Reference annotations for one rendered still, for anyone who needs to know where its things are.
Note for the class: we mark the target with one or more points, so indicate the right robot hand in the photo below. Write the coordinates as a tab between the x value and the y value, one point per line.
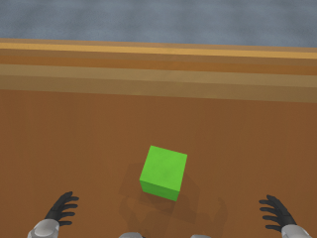
283	217

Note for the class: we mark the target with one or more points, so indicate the robot left forearm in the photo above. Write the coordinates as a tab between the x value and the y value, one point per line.
47	228

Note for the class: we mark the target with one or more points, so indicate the robot right forearm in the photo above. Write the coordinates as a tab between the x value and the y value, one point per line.
294	231

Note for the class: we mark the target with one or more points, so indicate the left robot hand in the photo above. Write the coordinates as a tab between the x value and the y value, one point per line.
56	212

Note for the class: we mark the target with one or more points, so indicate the carton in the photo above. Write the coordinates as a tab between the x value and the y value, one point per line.
163	172

